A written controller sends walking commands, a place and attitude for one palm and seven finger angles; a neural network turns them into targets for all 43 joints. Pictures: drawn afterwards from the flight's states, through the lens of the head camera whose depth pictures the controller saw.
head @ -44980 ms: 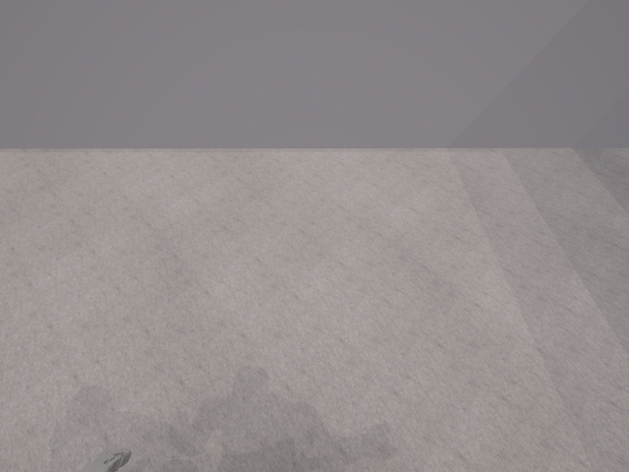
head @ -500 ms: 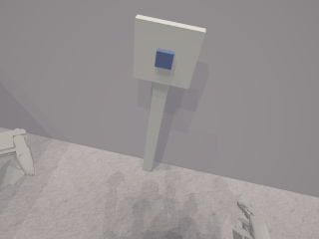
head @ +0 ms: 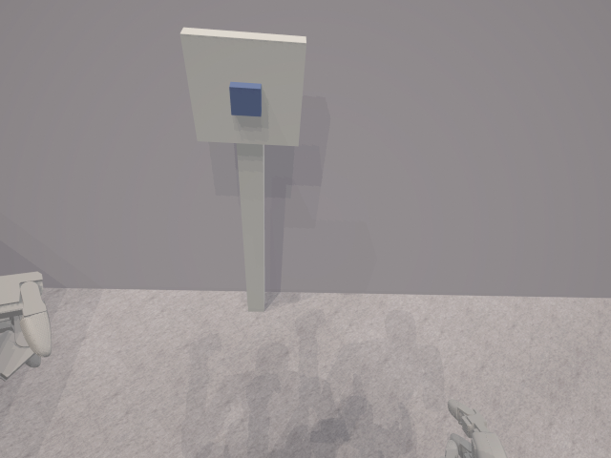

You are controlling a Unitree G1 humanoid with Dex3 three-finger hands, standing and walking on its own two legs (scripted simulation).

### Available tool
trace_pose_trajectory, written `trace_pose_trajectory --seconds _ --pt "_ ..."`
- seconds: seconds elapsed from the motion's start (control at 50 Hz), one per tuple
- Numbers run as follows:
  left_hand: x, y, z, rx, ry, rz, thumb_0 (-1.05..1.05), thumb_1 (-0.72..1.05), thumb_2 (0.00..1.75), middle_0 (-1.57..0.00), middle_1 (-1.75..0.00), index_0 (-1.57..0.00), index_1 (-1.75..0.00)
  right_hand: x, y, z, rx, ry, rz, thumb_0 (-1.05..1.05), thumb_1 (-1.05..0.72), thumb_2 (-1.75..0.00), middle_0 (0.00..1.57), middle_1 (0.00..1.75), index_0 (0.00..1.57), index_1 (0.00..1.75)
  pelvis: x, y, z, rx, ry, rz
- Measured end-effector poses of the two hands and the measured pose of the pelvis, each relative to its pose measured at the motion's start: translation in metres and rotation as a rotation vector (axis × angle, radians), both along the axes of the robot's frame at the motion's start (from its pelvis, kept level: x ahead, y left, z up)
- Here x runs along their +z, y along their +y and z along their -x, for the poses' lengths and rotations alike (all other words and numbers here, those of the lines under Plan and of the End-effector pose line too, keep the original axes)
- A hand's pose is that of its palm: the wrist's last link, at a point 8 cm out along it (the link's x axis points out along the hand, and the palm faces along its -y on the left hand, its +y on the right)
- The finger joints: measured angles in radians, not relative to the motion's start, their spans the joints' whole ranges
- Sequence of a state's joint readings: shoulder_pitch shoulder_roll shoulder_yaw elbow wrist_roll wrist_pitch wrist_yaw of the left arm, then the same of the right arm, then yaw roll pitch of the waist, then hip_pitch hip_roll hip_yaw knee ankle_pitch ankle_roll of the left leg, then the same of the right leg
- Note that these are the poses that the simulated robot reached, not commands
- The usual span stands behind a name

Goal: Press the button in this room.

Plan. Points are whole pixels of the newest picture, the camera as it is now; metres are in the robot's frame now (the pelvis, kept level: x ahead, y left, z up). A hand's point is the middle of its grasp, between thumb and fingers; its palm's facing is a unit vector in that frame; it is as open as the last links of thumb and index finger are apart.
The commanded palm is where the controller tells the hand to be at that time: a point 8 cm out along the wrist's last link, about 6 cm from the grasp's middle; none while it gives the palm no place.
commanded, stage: stop stepping back and stand still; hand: left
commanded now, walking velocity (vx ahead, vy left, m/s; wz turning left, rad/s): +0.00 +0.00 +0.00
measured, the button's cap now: (246, 98) +0.72 +0.15 +0.11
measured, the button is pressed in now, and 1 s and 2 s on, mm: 0 0 0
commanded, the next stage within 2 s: let the arm hang, fingers relaxed in 0.38 s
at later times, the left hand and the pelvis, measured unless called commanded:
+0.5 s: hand (85, 341) +0.19 +0.21 +0.16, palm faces +0.32 -0.82 -0.47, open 3.1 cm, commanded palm none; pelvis -0.01 -0.02 -0.01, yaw +0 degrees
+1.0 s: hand out of the picture -0.07 +0.20 -0.17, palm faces +0.08 -0.97 -0.24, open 4.9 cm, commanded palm none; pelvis -0.02 +0.00 -0.01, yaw +5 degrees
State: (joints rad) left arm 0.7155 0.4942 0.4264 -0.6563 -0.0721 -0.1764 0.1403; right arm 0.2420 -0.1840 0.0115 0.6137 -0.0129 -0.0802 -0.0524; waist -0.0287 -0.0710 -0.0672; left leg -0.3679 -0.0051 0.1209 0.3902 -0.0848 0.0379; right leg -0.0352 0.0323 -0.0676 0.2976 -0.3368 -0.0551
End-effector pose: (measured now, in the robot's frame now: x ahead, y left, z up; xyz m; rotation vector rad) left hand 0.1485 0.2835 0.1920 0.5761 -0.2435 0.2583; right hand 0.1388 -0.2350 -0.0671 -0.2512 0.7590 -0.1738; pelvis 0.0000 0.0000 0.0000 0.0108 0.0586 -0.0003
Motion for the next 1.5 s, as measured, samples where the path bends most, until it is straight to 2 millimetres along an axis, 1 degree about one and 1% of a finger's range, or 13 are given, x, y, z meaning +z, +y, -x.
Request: trace_pose_trajectory --seconds 0.2,0.32,0.5,0.54,0.62,0.72,0.76,0.8,0.92,1.04,1.12,1.24,1.5 --pt "-0.012 -0.017 0.024 0.093 -0.092 0.116 0.02 0.89 0.89 -1.31 -1.50 -1.30 -1.50 -0.007 -0.021 -0.004 -0.010 -0.053 -0.025 0.01 -0.91 -0.90 0.20 0.30 0.20 0.30 -0.006 -0.016 0.002 0.013 -0.074 0.015" --pt "-0.027 -0.018 0.012 0.115 -0.071 0.149 0.02 0.89 0.90 -1.31 -1.50 -1.31 -1.50 -0.010 -0.019 -0.011 0.014 -0.040 -0.015 0.01 -0.91 -0.90 0.20 0.30 0.20 0.30 -0.008 -0.019 -0.001 0.021 -0.085 0.017" --pt "-0.015 -0.030 -0.006 -0.002 -0.026 0.031 0.02 0.89 0.90 -1.31 -1.50 -1.30 -1.50 -0.010 -0.009 -0.013 0.027 -0.066 -0.064 0.01 -0.91 -0.90 0.20 0.30 0.20 0.30 -0.008 -0.017 0.006 0.000 -0.060 0.000" --pt "-0.055 -0.022 -0.019 0.004 0.151 0.041 0.01 0.89 0.90 -1.30 -1.50 -1.30 -1.50 -0.027 -0.012 -0.012 0.066 -0.023 -0.076 0.01 -0.90 -0.90 0.20 0.30 0.20 0.30 -0.012 -0.012 0.011 0.012 -0.049 0.013" --pt "-0.178 -0.005 -0.013 0.124 0.635 0.183 0.01 0.90 0.90 -1.25 -1.45 -1.25 -1.45 -0.058 -0.023 0.005 0.048 0.098 -0.067 0.00 -0.90 -0.90 0.20 0.30 0.20 0.30 -0.022 -0.004 0.015 0.036 -0.061 0.030" --pt "-0.309 -0.017 0.057 0.246 1.093 0.407 0.01 0.90 0.89 -1.12 -1.32 -1.11 -1.32 -0.068 -0.030 0.047 -0.013 0.276 0.001 0.01 -0.91 -0.90 0.20 0.30 0.20 0.30 -0.031 -0.002 0.006 0.050 -0.103 0.024" --pt "-0.342 -0.030 0.091 0.267 1.255 0.480 0.01 0.90 0.89 -1.05 -1.25 -1.05 -1.25 -0.068 -0.029 0.066 -0.031 0.344 0.031 0.01 -0.91 -0.90 0.20 0.30 0.20 0.30 -0.031 0.001 0.005 0.050 -0.113 0.012" --pt "-0.357 -0.039 0.123 0.327 1.358 0.557 0.02 0.90 0.89 -0.99 -1.18 -0.98 -1.19 -0.067 -0.027 0.088 -0.046 0.407 0.044 0.00 -0.91 -0.90 0.20 0.30 0.20 0.30 -0.028 0.004 0.008 0.052 -0.113 0.010" --pt "-0.345 -0.035 0.191 0.420 1.525 0.576 0.02 0.90 0.89 -0.78 -0.96 -0.75 -0.98 -0.074 -0.008 0.141 -0.035 0.607 -0.007 0.00 -0.91 -0.90 0.20 0.30 0.20 0.30 -0.014 0.005 0.021 0.065 -0.090 0.012" --pt "-0.332 -0.033 0.232 0.499 1.618 0.559 0.01 0.90 0.89 -0.57 -0.72 -0.56 -0.73 -0.082 0.010 0.150 -0.060 0.643 -0.095 0.00 -0.91 -0.90 0.20 0.30 0.20 0.30 -0.006 0.005 0.020 0.083 -0.094 0.025" --pt "-0.333 -0.033 0.228 0.500 1.622 0.563 0.01 0.91 0.89 -0.43 -0.56 -0.42 -0.57 -0.086 0.023 0.148 -0.065 0.627 -0.120 0.00 -0.91 -0.90 0.20 0.30 0.20 0.30 -0.006 0.010 0.018 0.077 -0.109 0.029" --pt "-0.332 -0.043 0.201 0.460 1.560 0.579 0.01 0.91 0.90 -0.28 -0.40 -0.27 -0.40 -0.085 0.029 0.145 -0.054 0.635 -0.128 0.01 -0.92 -0.90 0.20 0.30 0.20 0.30 -0.001 0.010 0.017 0.075 -0.097 0.016" --pt "-0.336 -0.076 0.177 0.400 1.536 0.609 0.01 0.91 0.89 -0.20 -0.31 -0.20 -0.31 -0.084 0.018 0.144 -0.078 0.633 -0.137 0.00 -0.92 -0.90 0.20 0.30 0.20 0.30 0.001 -0.003 0.013 0.071 -0.103 0.010"
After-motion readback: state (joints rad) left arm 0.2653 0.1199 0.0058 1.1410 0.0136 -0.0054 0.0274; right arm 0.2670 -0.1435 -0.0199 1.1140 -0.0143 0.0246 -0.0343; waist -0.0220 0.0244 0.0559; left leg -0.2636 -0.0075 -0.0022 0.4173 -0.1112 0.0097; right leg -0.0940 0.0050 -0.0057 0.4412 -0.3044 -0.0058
